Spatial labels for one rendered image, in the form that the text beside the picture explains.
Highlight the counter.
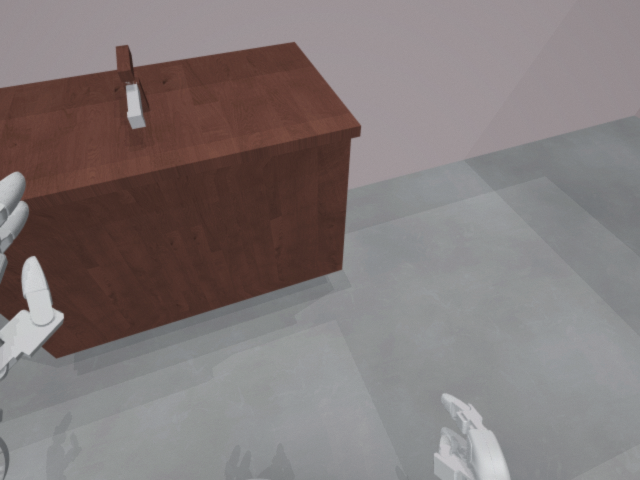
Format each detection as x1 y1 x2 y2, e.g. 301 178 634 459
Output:
0 42 361 359

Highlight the robot right hand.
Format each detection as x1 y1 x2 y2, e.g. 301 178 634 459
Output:
434 393 511 480

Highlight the tap lever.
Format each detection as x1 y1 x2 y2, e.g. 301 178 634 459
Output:
125 80 146 129

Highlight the robot left hand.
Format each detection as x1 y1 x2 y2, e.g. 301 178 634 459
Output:
0 172 64 382

